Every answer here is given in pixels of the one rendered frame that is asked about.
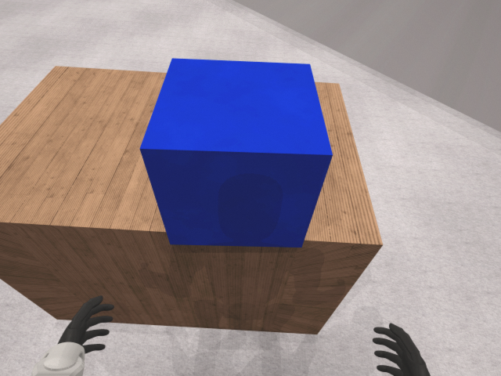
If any carton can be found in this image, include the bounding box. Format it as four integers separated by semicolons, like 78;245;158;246
140;58;333;248

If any pedestal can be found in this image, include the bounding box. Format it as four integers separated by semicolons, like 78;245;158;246
0;66;383;334

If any right robot hand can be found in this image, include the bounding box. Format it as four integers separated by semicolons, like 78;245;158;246
373;323;430;376

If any left robot hand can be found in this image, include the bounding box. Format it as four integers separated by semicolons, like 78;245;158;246
58;295;114;354

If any robot left forearm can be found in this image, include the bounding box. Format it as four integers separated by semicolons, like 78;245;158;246
31;342;85;376

